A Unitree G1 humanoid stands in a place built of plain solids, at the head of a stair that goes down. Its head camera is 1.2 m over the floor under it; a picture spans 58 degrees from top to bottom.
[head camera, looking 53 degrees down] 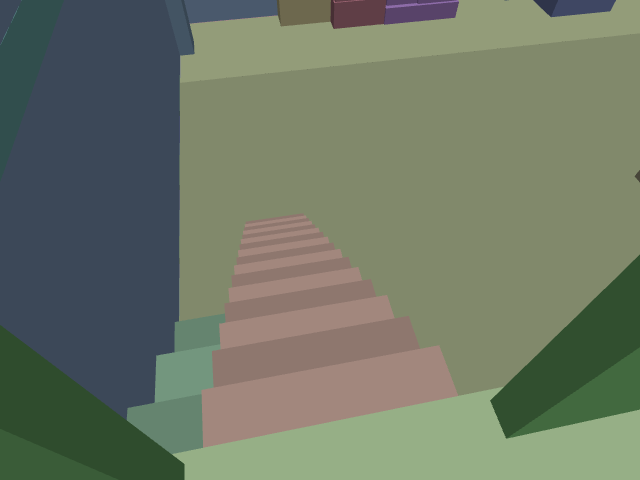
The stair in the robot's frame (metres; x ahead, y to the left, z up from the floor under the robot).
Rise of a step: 0.21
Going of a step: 0.23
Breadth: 0.81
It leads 11 degrees to the left of straight ahead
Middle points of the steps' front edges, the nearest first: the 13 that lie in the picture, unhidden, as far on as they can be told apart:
0.31 -0.06 0.00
0.53 -0.01 -0.21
0.75 0.03 -0.42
0.98 0.07 -0.63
1.20 0.11 -0.85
1.42 0.16 -1.06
1.64 0.20 -1.27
1.86 0.24 -1.48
2.08 0.28 -1.69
2.30 0.33 -1.91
2.53 0.37 -2.12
2.75 0.41 -2.33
2.97 0.46 -2.54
